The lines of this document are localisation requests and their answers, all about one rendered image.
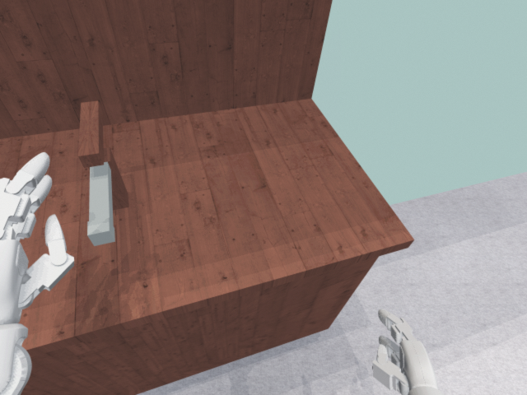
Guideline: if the left robot forearm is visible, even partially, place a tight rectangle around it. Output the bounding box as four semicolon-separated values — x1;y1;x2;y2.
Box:
0;323;32;395

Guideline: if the counter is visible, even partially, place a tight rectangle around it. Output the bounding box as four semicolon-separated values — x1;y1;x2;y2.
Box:
0;0;414;395

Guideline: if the right robot hand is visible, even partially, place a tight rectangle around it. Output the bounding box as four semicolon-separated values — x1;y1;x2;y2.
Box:
373;309;439;395

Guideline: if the left robot hand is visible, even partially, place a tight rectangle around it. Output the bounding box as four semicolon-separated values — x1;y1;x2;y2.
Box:
0;152;74;325

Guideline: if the tap lever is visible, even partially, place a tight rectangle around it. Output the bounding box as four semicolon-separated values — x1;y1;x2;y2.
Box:
87;162;115;246

